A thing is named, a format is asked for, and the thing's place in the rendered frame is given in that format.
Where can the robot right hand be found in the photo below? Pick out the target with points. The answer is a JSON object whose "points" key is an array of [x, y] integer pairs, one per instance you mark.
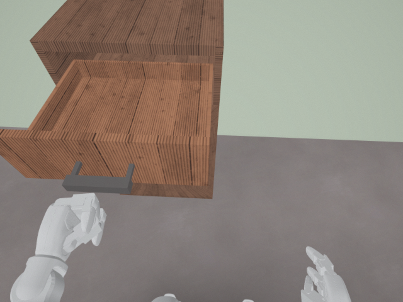
{"points": [[330, 286]]}

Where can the drawer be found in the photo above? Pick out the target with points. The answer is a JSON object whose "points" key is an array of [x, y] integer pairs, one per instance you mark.
{"points": [[109, 114]]}

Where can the cabinet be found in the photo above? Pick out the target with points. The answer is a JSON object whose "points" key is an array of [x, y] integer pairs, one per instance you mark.
{"points": [[184, 31]]}

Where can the left robot forearm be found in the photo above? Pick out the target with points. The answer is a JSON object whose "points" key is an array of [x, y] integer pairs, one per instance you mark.
{"points": [[42, 280]]}

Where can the robot left hand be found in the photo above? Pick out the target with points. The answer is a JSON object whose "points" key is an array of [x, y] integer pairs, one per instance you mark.
{"points": [[81, 214]]}

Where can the handle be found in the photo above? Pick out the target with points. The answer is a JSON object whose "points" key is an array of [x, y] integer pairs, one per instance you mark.
{"points": [[98, 184]]}

